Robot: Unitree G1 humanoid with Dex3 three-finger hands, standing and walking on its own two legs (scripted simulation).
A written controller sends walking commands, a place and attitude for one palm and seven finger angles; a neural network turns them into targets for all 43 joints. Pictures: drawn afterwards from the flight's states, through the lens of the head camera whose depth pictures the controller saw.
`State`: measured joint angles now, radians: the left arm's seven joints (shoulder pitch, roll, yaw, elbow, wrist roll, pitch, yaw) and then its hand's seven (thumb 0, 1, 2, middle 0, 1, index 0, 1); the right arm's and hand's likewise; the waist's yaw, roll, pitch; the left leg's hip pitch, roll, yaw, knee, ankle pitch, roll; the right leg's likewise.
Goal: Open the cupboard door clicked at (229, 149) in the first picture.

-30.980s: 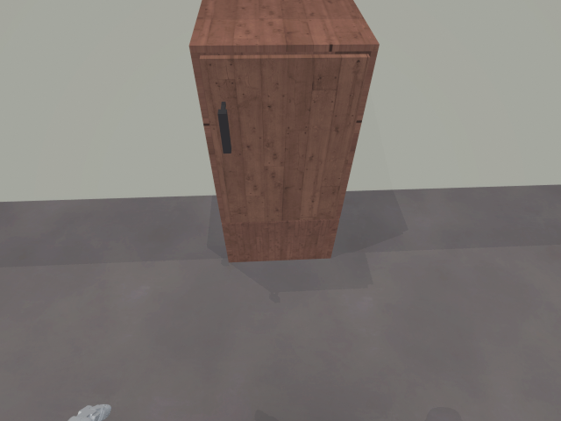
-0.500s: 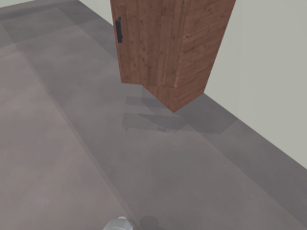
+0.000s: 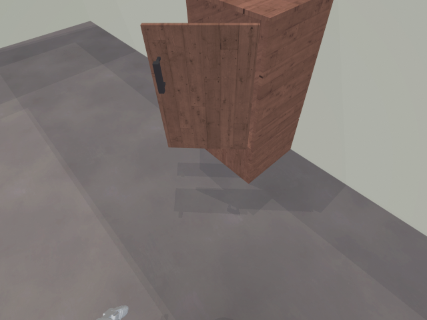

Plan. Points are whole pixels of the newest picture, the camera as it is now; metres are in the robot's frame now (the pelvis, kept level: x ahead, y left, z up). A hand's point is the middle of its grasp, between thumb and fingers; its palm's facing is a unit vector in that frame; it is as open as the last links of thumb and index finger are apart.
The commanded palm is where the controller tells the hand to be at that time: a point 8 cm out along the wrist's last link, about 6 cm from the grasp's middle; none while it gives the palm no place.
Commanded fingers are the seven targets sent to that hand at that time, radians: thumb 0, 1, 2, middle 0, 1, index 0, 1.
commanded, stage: take the last steps up to it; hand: left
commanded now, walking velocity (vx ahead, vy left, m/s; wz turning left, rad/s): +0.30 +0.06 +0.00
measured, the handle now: (160, 75) +0.93 +0.24 -0.04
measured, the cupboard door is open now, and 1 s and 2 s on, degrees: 44 44 44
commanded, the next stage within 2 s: come to a stop and stand still in 0.70 s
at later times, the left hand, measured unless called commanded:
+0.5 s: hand (105, 308) +0.18 +0.26 -0.17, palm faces +0.06 -0.99 -0.16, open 7.4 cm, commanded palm none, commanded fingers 0.00 0.90 0.90 -0.20 -0.30 -0.20 -0.30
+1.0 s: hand (131, 221) +0.39 +0.26 -0.18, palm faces +0.02 -0.98 -0.19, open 7.2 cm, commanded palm none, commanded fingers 0.00 0.90 0.90 -0.20 -0.30 -0.20 -0.30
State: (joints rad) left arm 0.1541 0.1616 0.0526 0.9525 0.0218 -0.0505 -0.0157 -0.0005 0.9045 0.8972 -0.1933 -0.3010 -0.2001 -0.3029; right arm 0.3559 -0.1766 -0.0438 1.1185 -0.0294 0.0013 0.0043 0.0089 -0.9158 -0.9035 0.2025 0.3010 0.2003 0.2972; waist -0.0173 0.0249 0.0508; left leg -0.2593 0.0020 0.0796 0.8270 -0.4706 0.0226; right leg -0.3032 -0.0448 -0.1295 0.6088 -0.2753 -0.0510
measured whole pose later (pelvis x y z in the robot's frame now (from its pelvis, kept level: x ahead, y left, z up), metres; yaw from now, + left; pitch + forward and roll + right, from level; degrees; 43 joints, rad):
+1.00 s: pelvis +0.34 +0.07 +0.00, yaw -2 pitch -1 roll -1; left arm 0.21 0.19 0.04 1.05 0.00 0.00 0.03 -0.01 0.93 0.90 -0.20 -0.30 -0.20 -0.30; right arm 0.24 -0.16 -0.03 1.06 -0.02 -0.01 -0.02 0.01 -0.91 -0.90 0.20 0.30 0.20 0.30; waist 0.00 -0.02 0.05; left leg -0.31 0.05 0.08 0.58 -0.22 0.01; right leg -0.20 -0.04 -0.10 0.54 -0.33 0.02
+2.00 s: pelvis +0.29 +0.07 +0.01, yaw -3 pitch -2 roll +0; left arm 0.29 0.17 0.00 1.02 0.02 0.00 0.03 0.00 0.90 0.90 -0.20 -0.30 -0.20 -0.30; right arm 0.31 -0.17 -0.01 1.03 -0.03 0.00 -0.01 0.01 -0.92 -0.90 0.20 0.30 0.20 0.30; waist -0.02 0.01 0.01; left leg -0.24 -0.02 0.06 0.49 -0.22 0.04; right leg -0.24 -0.02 -0.01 0.51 -0.24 0.00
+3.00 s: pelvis +0.30 +0.06 +0.01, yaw -2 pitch -1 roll +0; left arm 0.35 0.13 0.01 1.08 0.02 -0.01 0.02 0.00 0.90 0.90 -0.19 -0.30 -0.20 -0.30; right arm 0.32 -0.12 0.00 1.13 -0.02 -0.01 -0.02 0.01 -0.91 -0.90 0.20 0.30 0.20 0.30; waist 0.00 -0.02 0.01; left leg -0.24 0.00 0.04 0.49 -0.25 0.02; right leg -0.23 0.01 -0.03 0.49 -0.25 -0.03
